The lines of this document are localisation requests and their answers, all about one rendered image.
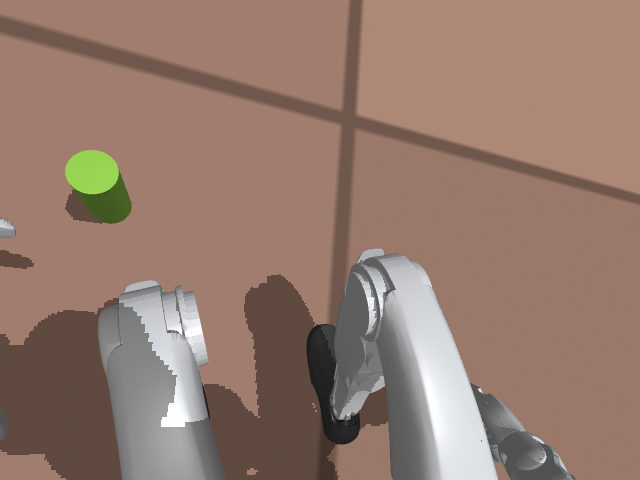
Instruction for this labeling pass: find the can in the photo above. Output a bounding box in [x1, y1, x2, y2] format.
[65, 150, 132, 224]

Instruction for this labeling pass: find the left robot hand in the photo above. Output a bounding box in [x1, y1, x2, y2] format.
[0, 218, 16, 238]

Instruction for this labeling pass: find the right robot foot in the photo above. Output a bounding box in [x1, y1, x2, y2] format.
[306, 324, 360, 445]

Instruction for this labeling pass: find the right robot hand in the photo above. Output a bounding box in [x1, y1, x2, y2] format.
[470, 383, 526, 463]

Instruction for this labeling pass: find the right robot arm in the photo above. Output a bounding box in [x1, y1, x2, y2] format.
[498, 431, 579, 480]

